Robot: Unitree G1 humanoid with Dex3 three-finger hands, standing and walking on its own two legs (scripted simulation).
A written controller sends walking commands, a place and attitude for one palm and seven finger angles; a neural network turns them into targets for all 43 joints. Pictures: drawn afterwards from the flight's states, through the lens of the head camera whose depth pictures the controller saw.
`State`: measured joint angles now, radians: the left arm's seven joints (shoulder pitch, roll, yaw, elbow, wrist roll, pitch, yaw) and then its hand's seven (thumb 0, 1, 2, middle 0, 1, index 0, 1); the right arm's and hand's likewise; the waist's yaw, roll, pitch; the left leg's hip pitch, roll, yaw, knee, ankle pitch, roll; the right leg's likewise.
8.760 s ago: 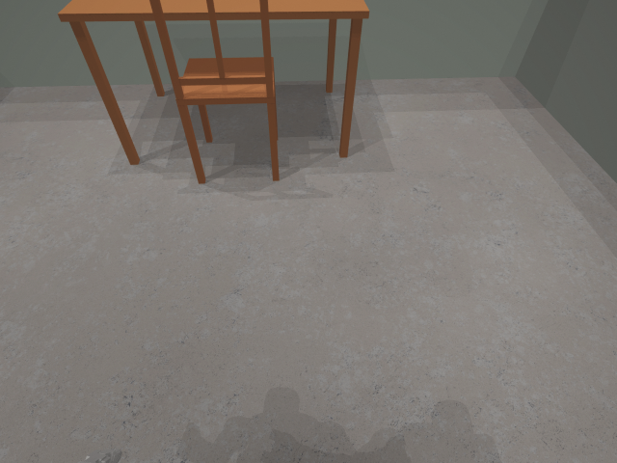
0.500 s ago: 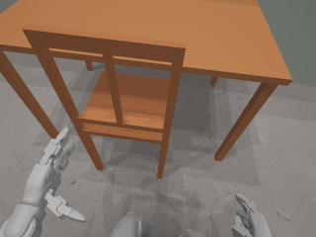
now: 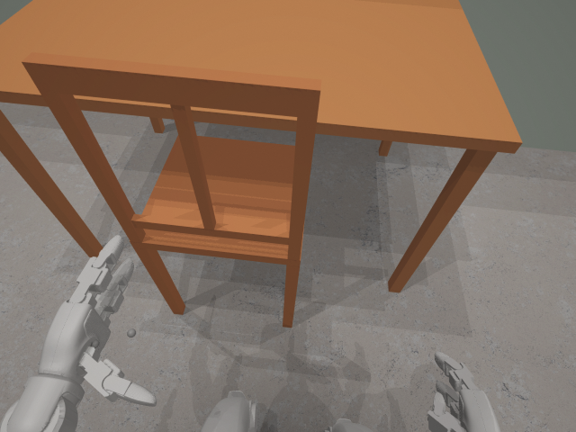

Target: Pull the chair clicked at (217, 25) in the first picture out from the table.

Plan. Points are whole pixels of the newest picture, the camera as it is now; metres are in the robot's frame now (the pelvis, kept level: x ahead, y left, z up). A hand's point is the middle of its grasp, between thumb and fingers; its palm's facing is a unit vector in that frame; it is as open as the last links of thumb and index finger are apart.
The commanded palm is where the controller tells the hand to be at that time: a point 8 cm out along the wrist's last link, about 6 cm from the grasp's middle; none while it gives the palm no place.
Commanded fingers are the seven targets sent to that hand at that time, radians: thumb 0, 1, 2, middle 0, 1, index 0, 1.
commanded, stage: aim the fingers beside a spindle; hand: left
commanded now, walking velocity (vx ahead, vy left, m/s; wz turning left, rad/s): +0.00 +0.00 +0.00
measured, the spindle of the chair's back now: (197, 175) +0.53 +0.18 +0.01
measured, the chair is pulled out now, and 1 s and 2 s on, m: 0.00 0.00 0.00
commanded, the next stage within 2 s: none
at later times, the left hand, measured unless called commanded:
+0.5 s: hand (162, 301) +0.28 +0.18 +0.03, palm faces -0.11 -0.99 -0.06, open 16.9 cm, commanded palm +0.27 +0.24 +0.03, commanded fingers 0.00 -0.50 0.30 -0.06 -0.08 -0.06 -0.08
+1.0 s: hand (178, 278) +0.33 +0.17 +0.01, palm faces -0.10 -0.99 -0.06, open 16.9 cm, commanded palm +0.32 +0.23 +0.01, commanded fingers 0.00 -0.50 0.30 -0.06 -0.08 -0.06 -0.08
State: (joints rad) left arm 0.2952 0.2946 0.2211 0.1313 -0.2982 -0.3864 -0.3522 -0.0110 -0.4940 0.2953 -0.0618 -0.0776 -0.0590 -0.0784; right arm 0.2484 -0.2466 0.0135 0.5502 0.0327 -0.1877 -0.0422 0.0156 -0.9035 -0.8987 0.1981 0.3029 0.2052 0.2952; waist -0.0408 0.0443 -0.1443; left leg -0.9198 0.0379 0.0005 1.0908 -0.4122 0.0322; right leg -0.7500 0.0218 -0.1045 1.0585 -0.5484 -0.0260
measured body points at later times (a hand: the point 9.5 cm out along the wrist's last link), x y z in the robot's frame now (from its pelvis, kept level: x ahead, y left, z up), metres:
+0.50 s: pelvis +0.00 +0.00 -0.01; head +0.07 +0.00 +0.44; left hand +0.28 +0.23 +0.03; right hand +0.15 -0.26 -0.09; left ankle +0.07 +0.10 -0.66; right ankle -0.01 -0.11 -0.66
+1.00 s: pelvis +0.00 -0.01 -0.02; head +0.09 +0.00 +0.42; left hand +0.33 +0.23 +0.01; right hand +0.14 -0.26 -0.12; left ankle +0.07 +0.10 -0.66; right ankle -0.01 -0.11 -0.66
